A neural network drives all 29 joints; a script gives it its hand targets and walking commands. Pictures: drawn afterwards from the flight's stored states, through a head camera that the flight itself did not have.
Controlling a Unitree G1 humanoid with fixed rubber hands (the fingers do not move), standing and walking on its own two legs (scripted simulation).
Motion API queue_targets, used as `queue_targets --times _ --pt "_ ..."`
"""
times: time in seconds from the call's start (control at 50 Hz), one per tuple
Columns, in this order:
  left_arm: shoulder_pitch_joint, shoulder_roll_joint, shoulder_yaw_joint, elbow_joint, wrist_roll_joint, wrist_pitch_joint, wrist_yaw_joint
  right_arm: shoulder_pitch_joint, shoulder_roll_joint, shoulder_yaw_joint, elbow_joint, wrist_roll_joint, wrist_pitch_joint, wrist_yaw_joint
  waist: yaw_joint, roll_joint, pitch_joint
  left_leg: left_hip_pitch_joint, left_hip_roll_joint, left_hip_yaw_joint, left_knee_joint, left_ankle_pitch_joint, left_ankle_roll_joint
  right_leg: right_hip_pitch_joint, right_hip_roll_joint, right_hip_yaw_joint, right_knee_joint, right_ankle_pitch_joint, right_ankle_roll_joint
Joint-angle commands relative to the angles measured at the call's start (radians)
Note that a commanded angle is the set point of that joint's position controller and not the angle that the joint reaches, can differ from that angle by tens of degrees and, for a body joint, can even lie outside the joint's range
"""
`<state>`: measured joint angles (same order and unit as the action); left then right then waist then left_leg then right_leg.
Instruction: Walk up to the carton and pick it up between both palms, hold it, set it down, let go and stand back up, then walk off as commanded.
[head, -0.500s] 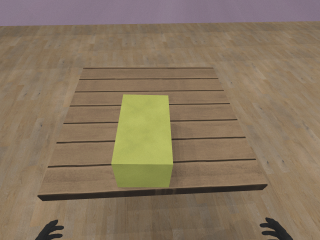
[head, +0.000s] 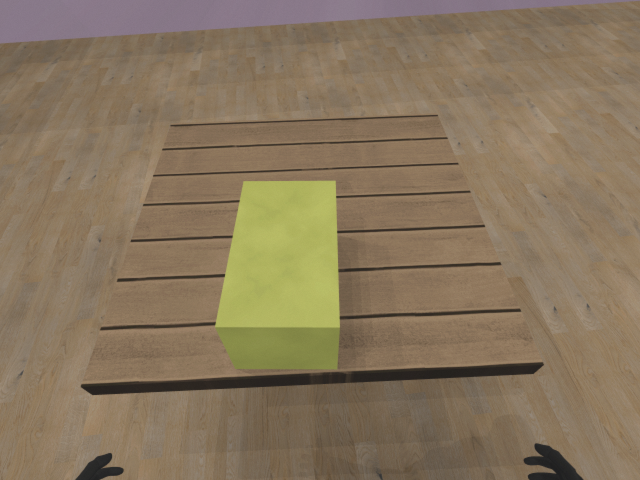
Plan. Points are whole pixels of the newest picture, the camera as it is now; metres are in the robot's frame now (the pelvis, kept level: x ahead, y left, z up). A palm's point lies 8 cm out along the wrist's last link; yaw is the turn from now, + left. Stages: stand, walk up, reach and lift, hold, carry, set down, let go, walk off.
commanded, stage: walk up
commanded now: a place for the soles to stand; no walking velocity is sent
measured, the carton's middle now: (287, 270) +0.48 +0.06 -0.11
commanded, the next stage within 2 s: reach and lift in 0.44 s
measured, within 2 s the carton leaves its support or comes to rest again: neither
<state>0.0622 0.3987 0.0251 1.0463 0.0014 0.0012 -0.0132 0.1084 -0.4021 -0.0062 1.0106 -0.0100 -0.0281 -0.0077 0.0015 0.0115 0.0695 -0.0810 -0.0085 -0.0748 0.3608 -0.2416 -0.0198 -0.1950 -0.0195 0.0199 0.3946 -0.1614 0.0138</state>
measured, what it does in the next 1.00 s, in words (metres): stands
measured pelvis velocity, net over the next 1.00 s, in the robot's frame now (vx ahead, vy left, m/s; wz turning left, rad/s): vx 0.00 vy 0.00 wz -0.02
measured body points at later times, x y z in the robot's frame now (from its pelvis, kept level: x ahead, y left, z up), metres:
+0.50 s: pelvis +0.00 +0.00 +0.00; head +0.01 +0.00 +0.45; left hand +0.13 +0.32 -0.11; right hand +0.09 -0.32 -0.12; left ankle -0.03 +0.14 -0.74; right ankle +0.03 -0.13 -0.74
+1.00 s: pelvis +0.00 +0.00 -0.01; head +0.02 +0.02 +0.44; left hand +0.19 +0.28 -0.08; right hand +0.16 -0.27 -0.08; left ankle -0.03 +0.14 -0.74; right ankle +0.03 -0.13 -0.74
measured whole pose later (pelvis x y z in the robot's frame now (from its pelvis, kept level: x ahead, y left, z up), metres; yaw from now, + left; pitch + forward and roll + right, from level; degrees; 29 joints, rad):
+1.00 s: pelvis +0.00 +0.00 -0.01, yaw -1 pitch -5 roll -1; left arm 0.13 0.28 0.13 0.42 0.02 0.33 0.01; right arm 0.15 -0.26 -0.09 0.78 -0.01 -0.21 0.03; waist 0.03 -0.02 0.12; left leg -0.08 0.03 -0.05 0.50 -0.33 -0.03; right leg -0.16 0.02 0.03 0.45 -0.20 0.01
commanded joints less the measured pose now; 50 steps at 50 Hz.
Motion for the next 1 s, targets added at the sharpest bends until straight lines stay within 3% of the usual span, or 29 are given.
queue_targets --times 0.0,0.04,0.1,0.12,0.14,0.16,0.18,0.22,0.24,0.28,0.34,0.36,0.38,0.4,0.42,0.44,0.46,0.48,0.52,0.56,0.62,0.66,0.68,0.7,0.74,0.78,0.86,0.88,0.98 --pt "-0.024 0.177 0.029 -0.058 0.004 -0.003 0.004 -0.011 -0.189 -0.039 -0.045 -0.003 -0.005 -0.008 -0.006 -0.02 -0.093 -0.054 0.09 -0.03 -0.036 0.159 0.039 0.103 -0.105 0.08 -0.056 0.132 -0.069" --pt "-0.047 0.193 0.029 -0.059 0.004 -0.003 0.005 0.006 -0.193 -0.042 -0.033 -0.002 -0.006 -0.008 -0.014 -0.021 -0.079 -0.081 0.093 -0.048 -0.06 0.163 0.043 0.104 -0.1 0.092 -0.049 0.118 -0.062" --pt "-0.054 0.169 0.032 -0.069 0.004 -0.001 0.001 -0.018 -0.197 -0.041 -0.041 -0.008 -0.003 -0.008 0.01 -0.009 -0.052 -0.12 0.094 -0.03 -0.045 0.144 0.043 0.12 -0.097 0.096 -0.055 0.133 -0.062" --pt "-0.009 0.19 0.041 -0.058 0.002 -0.001 0.003 -0.02 -0.198 -0.037 -0.057 -0.009 -0.003 -0.006 0.009 -0.049 -0.091 -0.088 0.076 -0.03 -0.02 0.111 0.04 0.123 -0.101 0.102 -0.082 0.079 -0.057" --pt "-0.044 0.188 0.038 -0.051 0.013 -0.002 0.006 0.006 -0.175 -0.037 -0.052 0.001 0.001 -0.006 -0.003 -0.028 -0.07 -0.1 0.069 -0.021 -0.03 0.085 0.038 0.115 -0.11 0.12 -0.085 0.078 -0.069" --pt "-0.075 0.194 0.041 -0.061 0.003 0.003 0.002 0.006 -0.161 -0.032 -0.039 -0.003 -0.003 -0.006 -0.011 -0.074 -0.058 -0.114 0.067 -0.033 -0.039 0.042 0.034 0.104 -0.12 0.133 -0.094 0.033 -0.069" --pt "-0.086 0.194 0.047 -0.086 0.01 -0.001 0.005 0.024 -0.172 -0.032 -0.051 0.0 -0.004 -0.005 -0.015 -0.047 -0.071 -0.121 0.069 -0.029 -0.031 0.05 0.04 0.116 -0.118 0.119 -0.088 0.021 -0.07" --pt "-0.083 0.192 0.044 -0.085 0.004 0.0 0.0 0.025 -0.168 -0.026 -0.04 -0.009 -0.006 -0.006 -0.008 -0.099 -0.076 -0.095 0.074 -0.036 -0.038 0.075 0.034 0.095 -0.113 0.125 -0.088 -0.015 -0.057" --pt "-0.078 0.181 0.033 -0.071 0.001 0.003 -0.001 0.016 -0.18 -0.032 -0.035 -0.012 -0.007 -0.009 -0.002 -0.046 -0.038 -0.124 0.076 -0.035 -0.059 0.065 0.029 0.103 -0.097 0.106 -0.084 0.002 -0.065" --pt "-0.068 0.189 0.046 -0.072 0.003 0.002 0.001 0.016 -0.177 -0.032 -0.044 -0.004 -0.01 -0.009 -0.002 -0.017 -0.082 -0.109 0.095 -0.054 -0.062 0.118 0.038 0.133 -0.103 0.096 -0.059 0.091 -0.057" --pt "-0.06 0.188 0.049 -0.068 0.003 0.004 -0.003 0.037 -0.202 -0.041 -0.05 -0.007 -0.009 -0.011 -0.01 -0.019 -0.087 -0.103 0.088 -0.062 -0.062 0.179 0.045 0.142 -0.08 0.086 -0.053 0.057 -0.05" --pt "-0.058 0.155 0.037 -0.072 0.007 0.001 -0.005 0.007 -0.21 -0.035 -0.057 -0.009 -0.008 -0.013 0.008 0.021 -0.079 -0.11 0.095 -0.058 -0.055 0.173 0.051 0.147 -0.082 0.083 -0.05 0.116 -0.054" --pt "-0.059 0.172 0.048 -0.06 0.008 0.003 -0.003 0.018 -0.205 -0.036 -0.052 -0.002 -0.01 -0.008 -0.002 -0.039 -0.109 -0.128 0.109 -0.076 -0.054 0.147 0.053 0.196 -0.08 0.063 -0.024 0.167 -0.061" --pt "-0.04 0.188 0.045 -0.071 0.005 0.001 -0.002 0.021 -0.209 -0.038 -0.05 -0.007 -0.011 -0.011 0.005 0.011 -0.124 -0.103 0.108 -0.068 -0.056 0.164 0.048 0.184 -0.087 0.075 -0.038 0.149 -0.058" --pt "-0.07 0.17 0.043 -0.067 0.003 0.006 -0.006 0.02 -0.198 -0.043 -0.06 -0.007 -0.012 -0.014 -0.002 0.006 -0.14 -0.093 0.103 -0.055 -0.059 0.179 0.049 0.176 -0.089 0.076 -0.024 0.149 -0.065" --pt "-0.279 0.151 0.083 -0.413 -0.006 0.169 0.038 -0.331 -0.065 -0.225 -0.11 -0.097 -0.178 0.014 -0.026 -0.001 -0.04 -0.295 0.032 0.118 0.094 -0.06 -0.039 0.061 0.036 -0.074 0.061 -0.144 -0.063" --pt "-0.222 0.119 0.07 -0.459 -0.016 0.279 0.052 -0.275 -0.085 -0.219 -0.073 -0.086 -0.17 0.041 0.008 0.006 0.021 -0.317 0.037 0.131 0.074 -0.112 -0.012 0.116 0.039 -0.072 0.089 -0.167 -0.069" --pt "-0.197 0.113 0.064 -0.486 -0.013 0.327 0.057 -0.216 -0.108 -0.236 -0.066 -0.076 -0.157 0.057 0.003 0.049 0.019 -0.359 0.05 0.145 0.056 -0.208 0.007 0.178 0.051 -0.079 0.12 -0.17 -0.061" --pt "-0.172 0.109 0.048 -0.519 0.006 0.386 0.053 -0.169 -0.13 -0.234 -0.078 -0.068 -0.146 0.082 0.01 0.045 -0.015 -0.309 0.04 0.146 0.102 -0.145 -0.012 0.129 0.038 -0.083 0.133 -0.109 -0.07" --pt "-0.11 0.12 0.092 -0.557 0.07 0.427 0.052 -0.091 -0.157 -0.192 -0.065 -0.057 -0.118 0.084 0.018 0.073 -0.063 -0.353 0.063 0.164 0.084 -0.153 -0.008 0.242 0.054 -0.097 0.152 -0.04 -0.06" --pt "-0.018 0.111 0.126 -0.62 0.097 0.457 0.03 -0.012 -0.156 -0.16 -0.121 -0.023 -0.126 0.064 0.029 0.008 -0.147 -0.167 0.01 0.168 0.152 0.156 -0.023 0.248 0.052 -0.078 0.111 0.157 -0.056" --pt "0.003 0.077 0.158 -0.643 0.095 0.43 0.021 0.019 -0.127 -0.141 -0.15 -0.013 -0.146 0.05 0.042 -0.03 -0.165 -0.146 -0.006 0.16 0.147 0.226 -0.026 0.264 0.044 -0.061 0.079 0.22 -0.044" --pt "-0.012 0.071 0.152 -0.656 0.08 0.428 0.017 -0.008 -0.121 -0.136 -0.176 -0.012 -0.157 0.051 0.035 -0.031 -0.144 -0.16 -0.009 0.155 0.144 0.223 -0.024 0.253 0.043 -0.052 0.078 0.251 -0.042" --pt "-0.003 0.07 0.158 -0.656 0.085 0.412 0.009 -0.004 -0.111 -0.137 -0.206 -0.02 -0.167 0.037 0.023 -0.079 -0.139 -0.165 -0.024 0.166 0.135 0.212 -0.013 0.26 0.048 -0.04 0.078 0.3 -0.02" --pt "-0.009 0.069 0.15 -0.664 0.071 0.392 -0.002 -0.018 -0.077 -0.141 -0.253 -0.032 -0.179 0.023 0.041 -0.102 -0.11 -0.206 -0.028 0.164 0.131 0.191 -0.012 0.275 0.039 -0.038 0.083 0.339 -0.016" --pt "-0.021 0.031 0.15 -0.667 0.053 0.362 0.009 -0.02 -0.035 -0.117 -0.282 -0.014 -0.188 0.029 0.043 -0.064 -0.078 -0.23 -0.03 0.172 0.072 0.103 -0.008 0.284 0.032 -0.018 0.037 0.202 -0.023" --pt "-0.021 0.017 0.144 -0.751 0.034 0.328 0.023 0.03 0.019 -0.118 -0.29 -0.008 -0.198 0.027 0.014 0.017 -0.113 -0.176 -0.015 0.171 0.065 0.162 -0.029 0.259 0.044 -0.044 0.035 0.177 -0.031" --pt "-0.034 0.015 0.14 -0.774 0.015 0.313 0.029 0.006 0.031 -0.109 -0.304 0.003 -0.201 0.034 0.026 0.027 -0.101 -0.168 -0.013 0.166 0.05 0.168 -0.031 0.262 0.036 -0.046 0.019 0.161 -0.04" --pt "0.05 -0.032 0.106 -0.696 0.013 0.288 0.031 0.054 0.041 -0.127 -0.277 -0.005 -0.189 0.037 0.011 0.058 -0.045 -0.143 -0.006 0.17 -0.009 0.162 -0.04 0.259 0.056 -0.059 -0.016 0.109 -0.05"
